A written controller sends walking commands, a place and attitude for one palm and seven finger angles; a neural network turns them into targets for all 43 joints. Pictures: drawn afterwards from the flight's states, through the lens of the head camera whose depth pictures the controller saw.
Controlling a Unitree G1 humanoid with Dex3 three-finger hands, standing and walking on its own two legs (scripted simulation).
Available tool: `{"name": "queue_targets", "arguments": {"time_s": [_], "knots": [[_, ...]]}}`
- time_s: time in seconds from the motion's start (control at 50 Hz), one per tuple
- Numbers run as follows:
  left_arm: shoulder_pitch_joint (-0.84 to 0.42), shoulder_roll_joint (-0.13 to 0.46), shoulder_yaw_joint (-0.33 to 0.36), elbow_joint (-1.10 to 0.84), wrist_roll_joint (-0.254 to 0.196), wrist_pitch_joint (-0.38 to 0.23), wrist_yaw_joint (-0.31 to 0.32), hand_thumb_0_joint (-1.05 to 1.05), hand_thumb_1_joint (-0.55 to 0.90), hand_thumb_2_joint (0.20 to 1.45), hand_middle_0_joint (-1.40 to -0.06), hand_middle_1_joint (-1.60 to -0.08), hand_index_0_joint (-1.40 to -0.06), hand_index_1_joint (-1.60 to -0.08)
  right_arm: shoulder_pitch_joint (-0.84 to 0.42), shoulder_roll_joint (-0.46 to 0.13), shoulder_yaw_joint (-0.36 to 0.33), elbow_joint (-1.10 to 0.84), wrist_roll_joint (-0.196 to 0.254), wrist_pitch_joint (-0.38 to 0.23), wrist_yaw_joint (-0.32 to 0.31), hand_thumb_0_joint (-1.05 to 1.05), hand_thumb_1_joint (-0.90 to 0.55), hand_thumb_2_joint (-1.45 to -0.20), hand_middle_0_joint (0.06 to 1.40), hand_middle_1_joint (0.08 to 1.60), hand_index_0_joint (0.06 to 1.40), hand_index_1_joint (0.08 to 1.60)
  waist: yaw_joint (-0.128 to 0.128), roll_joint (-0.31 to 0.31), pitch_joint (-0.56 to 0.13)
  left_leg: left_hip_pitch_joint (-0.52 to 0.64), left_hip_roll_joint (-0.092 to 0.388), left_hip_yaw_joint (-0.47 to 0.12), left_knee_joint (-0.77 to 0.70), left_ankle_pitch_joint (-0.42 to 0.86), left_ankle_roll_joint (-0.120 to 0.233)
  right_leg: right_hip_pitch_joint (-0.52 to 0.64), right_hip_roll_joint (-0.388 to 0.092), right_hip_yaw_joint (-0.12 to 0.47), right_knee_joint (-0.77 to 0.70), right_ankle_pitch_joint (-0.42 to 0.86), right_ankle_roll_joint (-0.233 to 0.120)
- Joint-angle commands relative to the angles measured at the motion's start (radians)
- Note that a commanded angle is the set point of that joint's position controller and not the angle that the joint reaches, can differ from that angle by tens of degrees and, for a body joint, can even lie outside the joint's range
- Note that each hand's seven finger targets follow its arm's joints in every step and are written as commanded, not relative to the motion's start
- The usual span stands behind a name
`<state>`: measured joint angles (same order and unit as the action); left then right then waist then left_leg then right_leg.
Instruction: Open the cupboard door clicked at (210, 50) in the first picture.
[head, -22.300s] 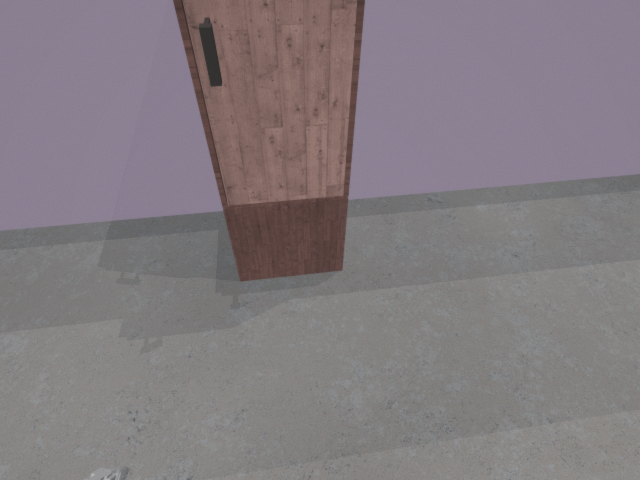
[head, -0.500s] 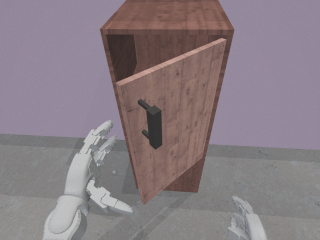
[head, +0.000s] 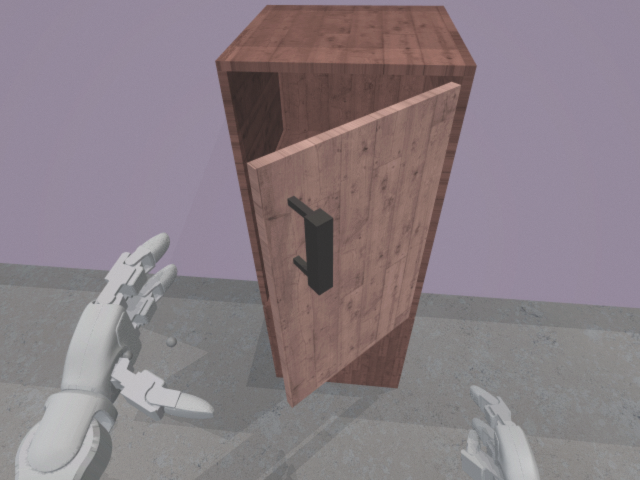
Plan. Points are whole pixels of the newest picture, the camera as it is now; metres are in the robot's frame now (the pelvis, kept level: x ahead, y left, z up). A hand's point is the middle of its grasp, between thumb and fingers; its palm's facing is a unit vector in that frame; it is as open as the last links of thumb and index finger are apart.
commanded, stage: draw the hand back to the body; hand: left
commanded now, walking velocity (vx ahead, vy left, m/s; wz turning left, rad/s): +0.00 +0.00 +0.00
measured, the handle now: (308, 244) +0.37 +0.06 +0.13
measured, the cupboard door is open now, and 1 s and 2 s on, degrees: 45 45 45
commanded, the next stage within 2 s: step back with the hand held close in 1.02 s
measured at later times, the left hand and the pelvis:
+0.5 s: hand (102, 320) +0.22 +0.25 +0.16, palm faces +0.37 -0.86 -0.36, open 10.8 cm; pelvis +0.01 +0.02 +0.01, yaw -2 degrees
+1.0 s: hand (89, 309) +0.23 +0.27 +0.16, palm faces +0.42 -0.82 -0.38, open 7.4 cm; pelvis +0.02 +0.02 +0.01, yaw -2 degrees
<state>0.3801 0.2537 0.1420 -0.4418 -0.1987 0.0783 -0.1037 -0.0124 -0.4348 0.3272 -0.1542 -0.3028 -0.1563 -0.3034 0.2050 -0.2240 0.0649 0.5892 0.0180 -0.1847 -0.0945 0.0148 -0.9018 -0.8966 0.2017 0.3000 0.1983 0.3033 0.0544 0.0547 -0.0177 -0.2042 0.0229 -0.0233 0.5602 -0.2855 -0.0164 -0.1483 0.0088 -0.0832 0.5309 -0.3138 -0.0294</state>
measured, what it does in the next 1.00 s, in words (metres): stands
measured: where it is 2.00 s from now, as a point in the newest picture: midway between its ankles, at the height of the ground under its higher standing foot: outside the picture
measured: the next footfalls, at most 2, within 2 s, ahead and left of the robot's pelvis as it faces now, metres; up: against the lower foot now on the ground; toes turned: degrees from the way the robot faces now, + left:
none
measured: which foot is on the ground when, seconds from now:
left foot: down 0.00-1.00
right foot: down 0.00-1.00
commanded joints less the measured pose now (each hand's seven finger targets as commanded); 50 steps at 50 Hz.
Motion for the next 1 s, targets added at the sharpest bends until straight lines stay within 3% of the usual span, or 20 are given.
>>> {"name": "queue_targets", "arguments": {"time_s": [0.0,0.06,0.18,0.2,0.26,0.32,0.44,0.5,0.62,0.68,0.76,0.98], "knots": [[-0.018,0.103,0.04,-0.219,0.115,-0.175,0.154,0.0,-0.185,0.435,-0.161,-0.3,-0.161,-0.3,-0.15,-0.073,-0.033,-0.153,-0.025,-0.049,0.001,0.0,-0.9,-0.9,0.2,0.3,0.2,0.3,0.001,-0.051,0.024,0.064,-0.023,0.023,-0.125,0.137,0.04,-0.06,-0.016,0.052,-0.198,0.131,0.018],[-0.041,0.133,0.066,-0.228,0.143,-0.217,0.193,0.0,-0.08,0.48,-0.165,-0.3,-0.165,-0.3,-0.152,-0.077,-0.044,-0.143,-0.031,-0.03,0.004,0.0,-0.9,-0.9,0.2,0.3,0.2,0.3,-0.003,-0.01,-0.001,0.1,-0.02,0.033,-0.154,0.127,0.039,-0.031,-0.017,0.058,-0.223,0.106,0.018],[-0.034,0.176,0.118,-0.207,0.169,-0.257,0.23,0.0,0.13,0.57,-0.173,-0.3,-0.173,-0.3,-0.16,-0.084,-0.054,-0.119,-0.037,-0.011,0.001,0.0,-0.9,-0.9,0.2,0.3,0.2,0.3,0.004,0.004,-0.019,0.135,-0.014,0.028,-0.197,0.16,0.036,0.026,-0.012,0.052,-0.238,0.129,0.012],[-0.022,0.168,0.119,-0.198,0.168,-0.26,0.233,0.0,0.165,0.585,-0.174,-0.3,-0.174,-0.3,-0.163,-0.08,-0.055,-0.119,-0.036,-0.007,0.001,0.0,-0.9,-0.9,0.2,0.3,0.2,0.3,0.004,-0.024,-0.019,0.139,-0.01,0.026,-0.203,0.168,0.038,0.03,-0.012,0.048,-0.237,0.137,0.014],[-0.029,0.183,0.149,-0.19,0.165,-0.266,0.237,0.0,0.27,0.63,-0.178,-0.3,-0.178,-0.3,-0.167,-0.083,-0.06,-0.112,-0.036,0.004,0.0,0.0,-0.9,-0.9,0.2,0.3,0.2,0.3,0.006,-0.021,-0.016,0.138,-0.011,0.027,-0.208,0.182,0.037,0.041,-0.01,0.049,-0.243,0.151,0.015],[-0.026,0.186,0.163,-0.186,0.168,-0.27,0.24,0.0,0.375,0.675,-0.181,-0.3,-0.181,-0.3,-0.166,-0.086,-0.064,-0.107,-0.033,0.009,0.002,0.0,-0.9,-0.9,0.2,0.3,0.2,0.3,0.008,0.025,-0.025,0.145,-0.01,0.025,-0.216,0.212,0.032,0.059,-0.009,0.048,-0.233,0.181,0.011],[0.002,0.221,0.23,-0.163,0.158,-0.265,0.241,0.0,0.585,0.765,-0.189,-0.3,-0.189,-0.3,-0.161,-0.093,-0.075,-0.107,-0.031,0.026,0.006,0.0,-0.9,-0.9,0.2,0.3,0.2,0.3,0.014,-0.028,-0.028,0.142,-0.005,0.028,-0.214,0.273,0.031,0.079,-0.003,0.045,-0.225,0.248,0.013],[0.002,0.229,0.251,-0.143,0.154,-0.257,0.24,0.0,0.69,0.81,-0.192,-0.3,-0.192,-0.3,-0.161,-0.092,-0.076,-0.103,-0.028,0.037,0.006,0.0,-0.9,-0.9,0.2,0.3,0.2,0.3,0.014,0.012,-0.01,0.14,-0.005,0.031,-0.214,0.285,0.028,0.075,-0.005,0.049,-0.228,0.259,0.011],[-0.018,0.265,0.307,-0.152,0.15,-0.254,0.243,0.0,0.9,0.9,-0.2,-0.3,-0.2,-0.3,-0.154,-0.098,-0.083,-0.1,-0.026,0.042,0.006,0.0,-0.9,-0.9,0.2,0.3,0.2,0.3,0.016,0.029,-0.043,0.158,-0.001,0.029,-0.209,0.338,0.025,0.092,-0.003,0.047,-0.221,0.297,0.01],[-0.027,0.238,0.269,-0.149,0.154,-0.25,0.24,0.0,0.9,0.9,-0.2,-0.3,-0.2,-0.3,-0.157,-0.103,-0.085,-0.1,-0.026,0.037,0.01,0.0,-0.9,-0.9,0.2,0.3,0.2,0.3,0.009,0.042,-0.031,0.164,-0.001,0.031,-0.208,0.338,0.024,0.078,-0.002,0.044,-0.226,0.294,0.011],[-0.025,0.253,0.283,-0.152,0.152,-0.247,0.244,0.0,0.9,0.9,-0.2,-0.3,-0.2,-0.3,-0.151,-0.103,-0.087,-0.101,-0.028,0.04,0.011,0.0,-0.9,-0.9,0.2,0.3,0.2,0.3,0.012,-0.004,-0.056,0.167,-0.004,0.029,-0.208,0.336,0.028,0.087,-0.002,0.044,-0.222,0.301,0.014],[-0.01,0.264,0.296,-0.153,0.152,-0.237,0.241,0.0,0.9,0.9,-0.2,-0.3,-0.2,-0.3,-0.158,-0.1,-0.086,-0.1,-0.028,0.047,0.01,0.0,-0.9,-0.9,0.2,0.3,0.2,0.3,0.015,0.029,-0.048,0.166,-0.004,0.039,-0.193,0.37,0.026,0.091,-0.003,0.049,-0.225,0.346,0.014]]}}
